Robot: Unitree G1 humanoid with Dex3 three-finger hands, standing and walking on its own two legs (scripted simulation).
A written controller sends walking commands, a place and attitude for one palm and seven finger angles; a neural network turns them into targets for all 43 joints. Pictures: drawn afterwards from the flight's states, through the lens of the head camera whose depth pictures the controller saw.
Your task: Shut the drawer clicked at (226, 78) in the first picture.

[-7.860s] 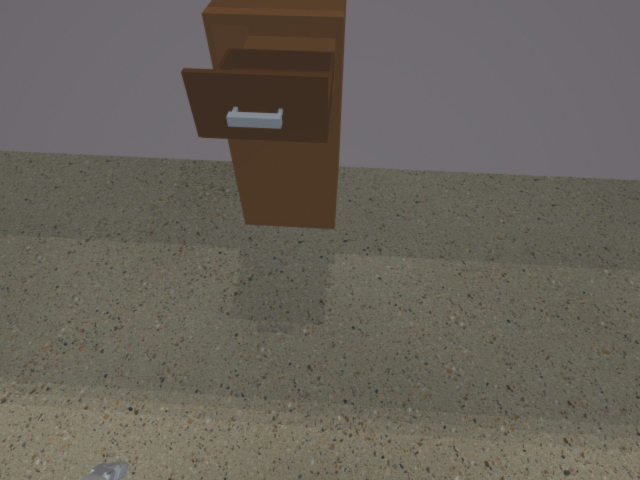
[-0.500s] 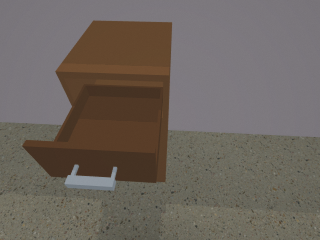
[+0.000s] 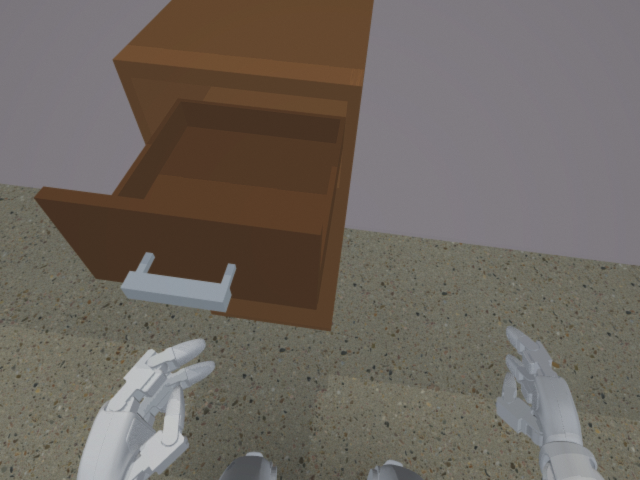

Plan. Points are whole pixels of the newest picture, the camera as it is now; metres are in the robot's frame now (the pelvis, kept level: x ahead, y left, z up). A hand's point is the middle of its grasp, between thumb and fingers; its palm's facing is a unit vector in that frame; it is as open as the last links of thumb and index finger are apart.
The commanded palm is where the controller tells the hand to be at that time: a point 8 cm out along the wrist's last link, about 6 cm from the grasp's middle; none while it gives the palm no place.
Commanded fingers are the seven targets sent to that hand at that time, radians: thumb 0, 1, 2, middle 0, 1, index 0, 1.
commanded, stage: raise the hand and make a fist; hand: left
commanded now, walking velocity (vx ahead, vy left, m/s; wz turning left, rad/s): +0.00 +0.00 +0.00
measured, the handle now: (183, 277) +0.35 +0.22 +0.04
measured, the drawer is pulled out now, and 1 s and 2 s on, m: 0.28 0.28 0.28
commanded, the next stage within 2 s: bring the fist close to the handle in 1.48 s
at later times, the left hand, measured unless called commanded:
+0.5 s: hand (161, 413) +0.17 +0.17 +0.08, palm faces -0.02 -1.00 -0.05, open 3.5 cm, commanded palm +0.13 +0.23 +0.09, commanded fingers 0.00 0.90 0.90 -1.14 -1.32 -1.14 -1.32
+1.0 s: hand (140, 401) +0.17 +0.18 +0.12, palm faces +0.00 -1.00 -0.07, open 3.2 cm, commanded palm +0.12 +0.24 +0.13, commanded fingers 0.00 0.90 0.90 -1.40 -1.60 -1.40 -1.60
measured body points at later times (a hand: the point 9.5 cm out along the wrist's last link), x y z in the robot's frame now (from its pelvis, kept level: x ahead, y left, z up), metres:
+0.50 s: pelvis +0.01 +0.01 +0.01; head +0.05 +0.01 +0.46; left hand +0.17 +0.23 +0.08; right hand +0.17 -0.23 -0.07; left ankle +0.02 +0.13 -0.67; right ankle +0.04 -0.09 -0.67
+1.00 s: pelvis +0.03 +0.02 +0.02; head +0.04 +0.02 +0.47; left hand +0.16 +0.23 +0.13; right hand +0.24 -0.18 -0.02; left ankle +0.02 +0.13 -0.67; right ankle +0.04 -0.09 -0.67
